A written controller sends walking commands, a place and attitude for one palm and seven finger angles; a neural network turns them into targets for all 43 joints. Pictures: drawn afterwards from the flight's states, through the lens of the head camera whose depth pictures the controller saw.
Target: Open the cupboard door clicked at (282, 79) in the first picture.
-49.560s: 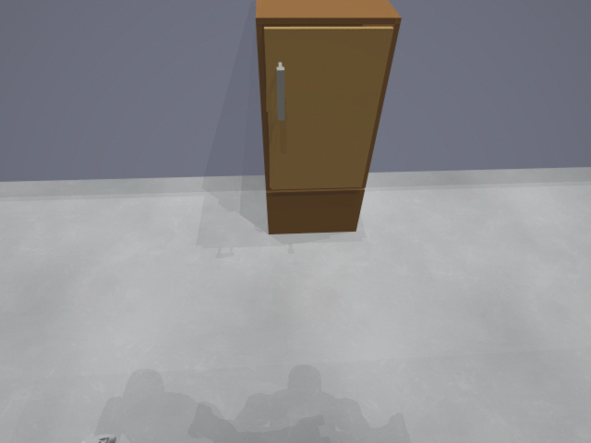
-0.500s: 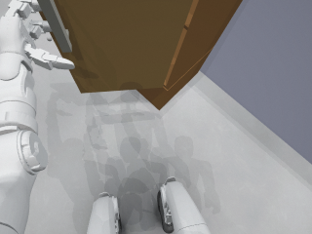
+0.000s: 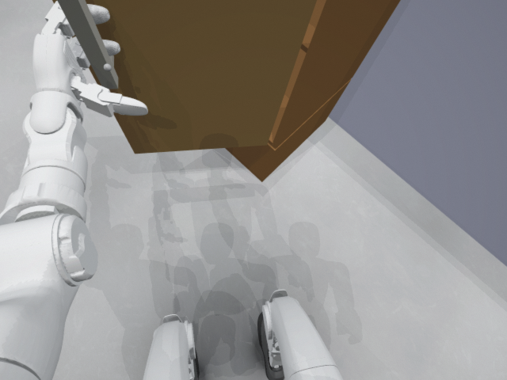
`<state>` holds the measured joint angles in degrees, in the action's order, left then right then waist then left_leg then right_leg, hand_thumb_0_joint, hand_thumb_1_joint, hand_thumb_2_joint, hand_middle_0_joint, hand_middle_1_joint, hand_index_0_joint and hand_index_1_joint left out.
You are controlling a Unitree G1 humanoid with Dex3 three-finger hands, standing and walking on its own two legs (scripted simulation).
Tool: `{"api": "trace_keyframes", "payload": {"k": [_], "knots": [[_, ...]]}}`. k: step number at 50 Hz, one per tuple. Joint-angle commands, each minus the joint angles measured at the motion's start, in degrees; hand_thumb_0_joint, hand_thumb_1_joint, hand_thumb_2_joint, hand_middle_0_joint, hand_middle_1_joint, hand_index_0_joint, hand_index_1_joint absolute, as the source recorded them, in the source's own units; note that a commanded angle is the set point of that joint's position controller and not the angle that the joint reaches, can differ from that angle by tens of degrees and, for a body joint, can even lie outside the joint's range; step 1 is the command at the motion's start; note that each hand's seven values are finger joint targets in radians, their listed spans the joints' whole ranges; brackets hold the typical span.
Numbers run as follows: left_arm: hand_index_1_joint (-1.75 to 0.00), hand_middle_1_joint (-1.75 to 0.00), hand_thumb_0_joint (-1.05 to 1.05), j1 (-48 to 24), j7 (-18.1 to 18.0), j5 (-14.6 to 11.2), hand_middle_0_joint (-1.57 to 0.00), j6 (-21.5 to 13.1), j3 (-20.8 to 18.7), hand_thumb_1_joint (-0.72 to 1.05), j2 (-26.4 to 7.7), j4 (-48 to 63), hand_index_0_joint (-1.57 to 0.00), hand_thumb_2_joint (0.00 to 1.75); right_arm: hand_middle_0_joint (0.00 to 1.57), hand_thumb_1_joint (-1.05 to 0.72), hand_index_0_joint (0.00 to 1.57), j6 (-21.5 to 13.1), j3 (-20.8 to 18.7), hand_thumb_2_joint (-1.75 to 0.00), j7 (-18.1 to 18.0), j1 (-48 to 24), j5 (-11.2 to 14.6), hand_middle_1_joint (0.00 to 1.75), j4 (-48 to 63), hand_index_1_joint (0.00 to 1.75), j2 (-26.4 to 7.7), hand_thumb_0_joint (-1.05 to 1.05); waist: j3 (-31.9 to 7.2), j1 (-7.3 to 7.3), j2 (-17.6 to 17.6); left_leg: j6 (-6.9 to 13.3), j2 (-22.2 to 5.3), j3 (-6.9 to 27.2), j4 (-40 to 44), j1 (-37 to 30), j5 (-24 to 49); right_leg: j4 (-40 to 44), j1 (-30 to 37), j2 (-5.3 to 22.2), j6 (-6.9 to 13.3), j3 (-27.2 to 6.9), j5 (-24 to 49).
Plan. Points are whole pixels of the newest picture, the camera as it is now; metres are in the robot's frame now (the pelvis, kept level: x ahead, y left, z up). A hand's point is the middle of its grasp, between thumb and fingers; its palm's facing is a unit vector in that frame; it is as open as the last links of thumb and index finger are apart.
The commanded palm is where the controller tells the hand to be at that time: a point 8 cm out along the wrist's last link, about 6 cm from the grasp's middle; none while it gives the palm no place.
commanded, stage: slide the fingers in behind the handle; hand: left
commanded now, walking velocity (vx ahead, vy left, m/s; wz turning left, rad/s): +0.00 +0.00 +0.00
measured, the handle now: (93, 32) +0.61 +0.15 +0.07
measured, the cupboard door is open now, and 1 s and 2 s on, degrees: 51 52 66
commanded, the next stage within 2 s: close the thumb around the handle in 0.68 s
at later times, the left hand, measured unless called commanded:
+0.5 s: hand (115, 69) +0.55 +0.13 +0.06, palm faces -0.01 -1.00 -0.04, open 14.1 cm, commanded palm +0.53 +0.16 +0.06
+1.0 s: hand (115, 69) +0.56 +0.13 +0.06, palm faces -0.02 -1.00 -0.03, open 12.7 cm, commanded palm +0.54 +0.16 +0.06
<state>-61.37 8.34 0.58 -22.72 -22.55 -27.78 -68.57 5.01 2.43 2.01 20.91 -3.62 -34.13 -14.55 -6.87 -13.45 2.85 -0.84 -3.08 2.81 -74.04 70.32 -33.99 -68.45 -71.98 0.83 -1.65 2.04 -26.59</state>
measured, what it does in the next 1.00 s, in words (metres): stands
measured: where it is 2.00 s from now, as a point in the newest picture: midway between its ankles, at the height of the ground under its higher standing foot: (232, 375)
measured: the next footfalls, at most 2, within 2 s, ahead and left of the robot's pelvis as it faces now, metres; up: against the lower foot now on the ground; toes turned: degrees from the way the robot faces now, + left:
none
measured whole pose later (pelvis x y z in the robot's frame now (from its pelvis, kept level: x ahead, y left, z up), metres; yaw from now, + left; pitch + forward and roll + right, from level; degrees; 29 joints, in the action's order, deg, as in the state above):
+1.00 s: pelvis +0.00 +0.00 +0.00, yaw +0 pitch +30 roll -3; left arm -60.6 5.4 0.0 -25.1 -20.2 -24.8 -68.8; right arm 5.1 1.9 2.4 21.1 -4.1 -35.0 -14.2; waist -7.1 -12.9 3.0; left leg -0.5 -2.5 2.4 -73.7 69.5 -34.0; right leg -68.3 -71.2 1.3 -2.0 1.5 -26.7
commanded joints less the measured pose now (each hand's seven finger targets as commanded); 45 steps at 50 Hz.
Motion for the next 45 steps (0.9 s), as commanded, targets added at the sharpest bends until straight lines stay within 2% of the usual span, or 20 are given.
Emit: {"api": "trace_keyframes", "payload": {"k": [1, 2, 4, 6, 10, 12, 14, 16, 19, 21, 26, 28, 30, 32, 34, 37, 39, 41, 43, 45], "knots": [[-1.20, -1.20, 0.00, -27.0, -1.0, -0.1, -0.30, -4.4, 1.3, -0.50, -10.6, 13.0, -0.30, 0.30, 0.20, -0.90, 0.20, -0.5, -3.7, -0.90, -0.3, 13.1, -0.3, 0.30, 1.2, 0.30, -9.9, 0.00, -33.5, -1.97, 9.2, 1.8, 2.1, 0.1, 7.5, -22.2, 28.7, 5.9, 19.1, -2.7, 2.7, 1.0, 20.9], [-1.20, -1.20, 0.00, -27.4, -1.1, -0.3, -0.30, -4.8, 2.1, -0.50, -9.2, 14.0, -0.30, 0.30, 0.20, -0.90, 0.20, -0.6, -3.8, -0.90, -0.3, 13.4, -0.4, 0.30, 1.4, 0.30, -9.9, 0.00, -34.4, -2.13, 9.4, 1.7, 2.1, 0.4, 7.4, -24.0, 30.1, 5.6, 18.3, -2.7, 2.8, 1.2, 21.2], [-1.20, -1.20, 0.00, -25.7, -1.2, -0.7, -0.30, -4.9, 0.9, -0.50, -10.0, 14.2, -0.30, 0.30, 0.20, -0.90, 0.20, -0.4, -4.0, -0.90, -0.1, 13.5, -0.4, 0.30, 1.3, 0.30, -10.1, 0.00, -36.7, -1.08, 10.0, 1.4, 2.1, 0.3, 7.5, -25.0, 31.6, 5.6, 19.8, -2.7, 2.8, 1.2, 22.6], [-1.20, -1.20, 0.00, -25.2, -1.3, -1.3, -0.30, -4.4, 1.2, -0.50, -8.8, 13.8, -0.30, 0.30, 0.20, -0.90, 0.20, -0.3, -4.2, -0.90, -0.1, 13.5, -0.3, 0.30, 1.3, 0.30, -10.0, 0.00, -35.8, -1.42, 6.6, 1.7, 2.2, 0.0, 7.7, -22.9, 30.4, 6.0, 21.9, -2.7, 2.6, 1.0, 23.4], [-1.20, -1.20, 0.00, -26.2, -2.5, -0.3, -0.30, -4.1, 3.4, -0.50, -6.5, 11.7, -0.30, 0.30, 0.20, -0.90, 0.20, -0.3, -3.9, -0.90, 0.0, 13.4, -0.4, 0.30, 0.9, 0.30, -9.6, 0.00, -31.9, -2.36, 6.1, 2.0, 2.4, -0.3, 8.1, -20.5, 27.0, 6.6, 20.5, -2.7, 2.5, 0.9, 21.1], [-1.20, -1.20, 0.00, -27.6, -2.8, -0.3, -0.30, -4.7, 4.6, -0.50, -4.9, 12.3, -0.30, 0.30, 0.20, -0.90, 0.20, -0.6, -4.1, -0.90, 0.0, 13.5, -0.6, 0.30, 0.8, 0.30, -9.6, 0.00, -32.2, -3.05, 6.0, 2.1, 2.5, -0.3, 7.8, -21.3, 26.6, 6.7, 19.4, -2.7, 2.6, 0.9, 20.5], [-1.20, -1.20, 0.00, -27.3, -2.9, -0.3, -0.30, -5.2, 3.0, -0.50, -6.5, 12.6, -0.30, 0.30, 0.20, -0.90, 0.20, -0.7, -4.3, -0.90, 0.1, 13.9, -0.7, 0.30, 0.4, 0.30, -9.8, 0.00, -34.9, -2.25, 7.5, 1.8, 2.5, -0.2, 7.7, -22.5, 28.2, 6.3, 20.2, -2.6, 2.7, 0.9, 21.6], [-1.20, -1.20, 0.00, -26.7, -2.5, -0.8, -0.30, -5.4, 2.7, -0.50, -6.9, 13.0, -0.30, 0.30, 0.20, -0.90, 0.20, -0.8, -4.2, -0.90, 0.1, 13.6, -0.7, 0.30, 0.5, 0.30, -9.7, 0.00, -35.0, -2.10, 6.2, 2.0, 2.7, -0.7, 7.7, -21.0, 27.2, 6.8, 22.5, -2.7, 2.6, 0.4, 22.2], [-1.20, -1.20, 0.00, -26.1, -2.1, -0.8, -0.30, -6.0, 2.1, -0.50, -7.6, 13.7, -0.30, 0.30, 0.20, -0.90, 0.20, -0.8, -4.2, -0.90, 0.1, 13.6, -0.6, 0.30, 0.6, 0.30, -9.7, 0.00, -35.7, -1.29, 7.8, 1.8, 2.6, -0.4, 7.9, -22.5, 28.8, 6.3, 22.1, -2.7, 2.8, 0.7, 22.9], [-1.20, -1.20, 0.00, -25.0, -2.0, -1.1, -0.30, -5.8, 3.1, -0.50, -6.1, 13.3, -0.30, 0.30, 0.20, -0.90, 0.20, -0.7, -4.3, -0.90, 0.2, 13.3, -0.5, 0.30, 0.6, 0.30, -9.7, 0.00, -34.6, -1.44, 7.6, 1.7, 2.5, -0.4, 8.2, -22.9, 28.8, 6.6, 21.4, -2.6, 2.8, 0.8, 22.5], [-1.20, -1.20, 0.00, -27.3, -2.6, -0.9, -0.30, -6.0, 3.1, -0.50, -6.6, 12.6, -0.30, 0.30, 0.20, -0.90, 0.20, -0.7, -4.2, -0.90, 0.0, 13.2, -0.6, 0.30, 0.3, 0.30, -10.0, 0.00, -32.7, -2.27, 6.4, 1.7, 2.4, 0.1, 8.4, -22.5, 27.0, 6.7, 19.6, -2.7, 2.7, 1.1, 19.8], [-1.20, -1.20, 0.00, -26.8, -2.7, -1.0, -0.30, -6.6, 3.2, -0.50, -6.0, 14.2, -0.30, 0.30, 0.20, -0.90, 0.20, -0.8, -4.3, -0.90, 0.2, 13.2, -0.7, 0.30, 0.4, 0.30, -9.9, 0.00, -34.8, -1.55, 9.1, 1.4, 2.5, 0.2, 8.4, -25.0, 29.4, 6.5, 19.4, -2.7, 2.9, 1.2, 21.1], [-1.20, -1.20, 0.00, -25.0, -2.9, -1.1, -0.30, -6.6, 1.9, -0.50, -7.1, 13.3, -0.30, 0.30, 0.20, -0.90, 0.20, -0.6, -4.4, -0.90, 0.2, 13.2, -0.6, 0.30, 0.5, 0.30, -10.0, 0.00, -34.6, -1.28, 6.8, 1.5, 2.4, 0.1, 8.4, -24.2, 29.5, 6.5, 20.6, -2.8, 2.8, 1.2, 21.7], [-1.20, -1.20, 0.00, -25.4, -2.7, -1.2, -0.30, -6.9, 3.3, -0.50, -5.4, 14.3, -0.30, 0.30, 0.20, -0.90, 0.20, -0.6, -4.4, -0.90, 0.1, 13.1, -0.7, 0.30, 0.6, 0.30, -9.9, 0.00, -34.9, -1.63, 7.7, 1.4, 2.4, 0.3, 8.4, -25.5, 31.0, 6.2, 19.8, -2.7, 2.9, 1.3, 22.4], [-1.20, -1.20, 0.00, -24.4, -2.8, -1.2, -0.30, -6.5, 3.3, -0.50, -5.5, 12.7, -0.30, 0.30, 0.20, -0.90, 0.20, -0.4, -4.4, -0.90, 0.2, 12.8, -0.5, 0.30, 0.4, 0.30, -10.0, 0.00, -33.0, -1.42, 7.3, 1.2, 2.3, 0.3, 8.8, -24.6, 29.4, 6.6, 19.1, -2.7, 2.8, 1.5, 20.7], [-1.20, -1.20, 0.00, -25.9, -3.0, -1.0, -0.30, -6.9, 2.5, -0.50, -6.8, 13.8, -0.30, 0.30, 0.20, -0.90, 0.20, -0.5, -4.4, -0.90, 0.0, 12.8, -0.6, 0.30, 0.6, 0.30, -10.1, 0.00, -34.0, -1.54, 7.3, 1.5, 2.4, 0.2, 8.5, -24.4, 28.9, 6.4, 19.5, -2.7, 2.9, 1.2, 20.7], [-1.20, -1.20, 0.00, -25.5, -3.1, -1.0, -0.30, -6.2, 2.3, -0.50, -6.7, 10.4, -0.30, 0.30, 0.20, -0.90, 0.20, -0.5, -4.1, -0.90, 0.0, 12.7, -0.5, 0.30, 0.1, 0.30, -10.1, 0.00, -30.8, -2.13, 5.1, 1.7, 2.4, 0.1, 8.4, -21.4, 26.2, 6.9, 19.1, -2.7, 2.6, 1.2, 18.9], [-1.21, -1.21, 0.00, -26.4, -3.0, -0.6, -0.31, -6.0, 1.2, -0.39, -8.8, 10.2, -0.31, 0.35, 0.20, -0.90, 0.20, -0.5, -4.0, -0.90, -0.3, 12.6, -0.5, 0.30, 0.3, 0.30, -10.2, 0.00, -30.3, -2.12, 4.8, 1.9, 2.5, -0.3, 8.4, -19.4, 24.6, 7.0, 20.0, -2.6, 2.6, 0.8, 18.5], [-1.22, -1.22, 0.00, -27.9, -2.8, -0.6, -0.32, -6.9, 1.8, -0.28, -8.3, 13.3, -0.32, 0.40, 0.20, -0.90, 0.20, -0.7, -4.0, -0.90, -0.4, 12.7, -0.7, 0.30, 0.5, 0.30, -10.1, 0.00, -35.0, -1.54, 9.0, 1.5, 2.5, 0.4, 8.1, -23.8, 28.5, 5.9, 19.1, -2.5, 2.9, 1.1, 20.1], [-1.24, -1.24, 0.00, -26.0, -2.7, -0.9, -0.32, -6.8, 2.7, -0.16, -6.7, 12.4, -0.32, 0.44, 0.20, -0.90, 0.20, -0.6, -4.1, -0.90, -0.2, 12.7, -0.7, 0.30, 0.6, 0.30, -10.0, 0.00, -34.8, -1.59, 8.0, 1.2, 2.2, 0.7, 8.1, -25.2, 30.5, 5.7, 18.2, -2.7, 2.9, 1.5, 20.7]]}}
